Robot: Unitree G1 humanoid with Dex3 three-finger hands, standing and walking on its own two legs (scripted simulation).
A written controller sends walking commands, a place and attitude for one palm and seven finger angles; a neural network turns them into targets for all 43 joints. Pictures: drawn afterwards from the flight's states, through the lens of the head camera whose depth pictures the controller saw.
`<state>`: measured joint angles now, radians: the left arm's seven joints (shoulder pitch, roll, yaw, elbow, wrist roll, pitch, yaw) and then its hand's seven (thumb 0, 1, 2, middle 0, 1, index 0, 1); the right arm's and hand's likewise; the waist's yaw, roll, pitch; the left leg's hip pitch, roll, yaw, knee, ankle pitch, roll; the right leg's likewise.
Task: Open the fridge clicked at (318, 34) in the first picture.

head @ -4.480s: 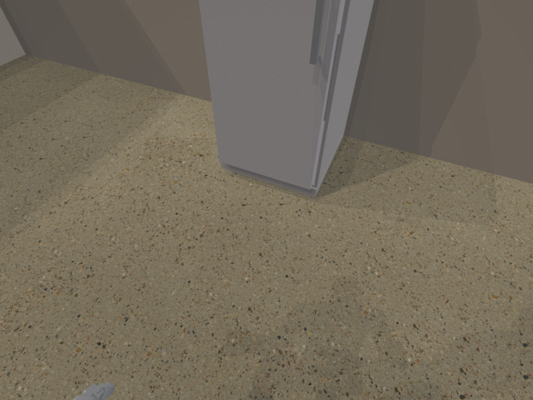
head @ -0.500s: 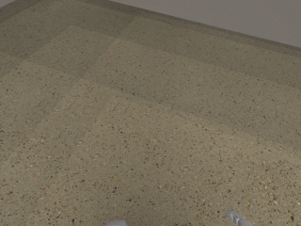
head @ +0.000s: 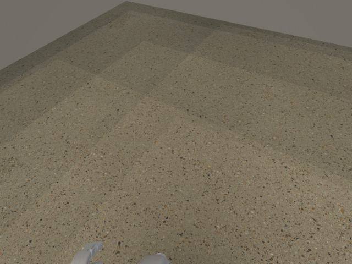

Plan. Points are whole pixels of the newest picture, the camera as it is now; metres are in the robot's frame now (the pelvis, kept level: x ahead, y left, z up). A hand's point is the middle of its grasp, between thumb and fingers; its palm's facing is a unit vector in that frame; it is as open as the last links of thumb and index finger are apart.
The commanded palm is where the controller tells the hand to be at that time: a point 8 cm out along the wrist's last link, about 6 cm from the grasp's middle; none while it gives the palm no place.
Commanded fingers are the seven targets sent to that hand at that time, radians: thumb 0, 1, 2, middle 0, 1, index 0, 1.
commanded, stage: walk to a spot facing it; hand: right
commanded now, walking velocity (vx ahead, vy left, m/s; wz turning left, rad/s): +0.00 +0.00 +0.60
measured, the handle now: out of the picture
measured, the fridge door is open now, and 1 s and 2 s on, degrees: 0 0 0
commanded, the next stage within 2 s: turn to face it in 1.04 s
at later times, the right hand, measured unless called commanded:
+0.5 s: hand out of the picture +0.14 -0.12 -0.14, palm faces -0.26 +0.93 -0.27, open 7.4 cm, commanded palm none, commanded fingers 0.00 -0.90 -0.90 0.20 0.30 0.20 0.30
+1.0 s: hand (229, 232) +0.23 -0.12 -0.17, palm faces -0.49 +0.86 -0.17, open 7.4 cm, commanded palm none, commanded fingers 0.00 -0.90 -0.90 0.20 0.30 0.20 0.30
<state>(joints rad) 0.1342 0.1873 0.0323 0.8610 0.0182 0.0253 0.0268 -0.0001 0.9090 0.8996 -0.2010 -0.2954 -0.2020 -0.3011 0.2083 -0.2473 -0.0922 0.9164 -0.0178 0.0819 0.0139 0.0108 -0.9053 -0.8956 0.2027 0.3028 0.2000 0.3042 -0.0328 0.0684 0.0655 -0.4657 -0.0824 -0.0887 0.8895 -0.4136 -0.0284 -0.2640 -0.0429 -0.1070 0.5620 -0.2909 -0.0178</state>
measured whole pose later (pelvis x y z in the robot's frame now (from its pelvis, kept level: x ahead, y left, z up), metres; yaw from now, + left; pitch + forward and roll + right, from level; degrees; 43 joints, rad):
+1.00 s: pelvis +0.11 +0.04 +0.01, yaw +34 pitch +0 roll +1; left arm 0.23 0.17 0.01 0.91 0.03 -0.04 0.02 0.00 0.91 0.90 -0.20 -0.30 -0.20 -0.30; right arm 0.29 -0.25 -0.09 1.01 -0.03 0.04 0.04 0.01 -0.91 -0.90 0.20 0.30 0.20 0.30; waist -0.02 0.05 0.04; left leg -0.47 0.02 0.02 1.15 -0.38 -0.03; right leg -0.21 -0.09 -0.20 0.49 -0.27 -0.02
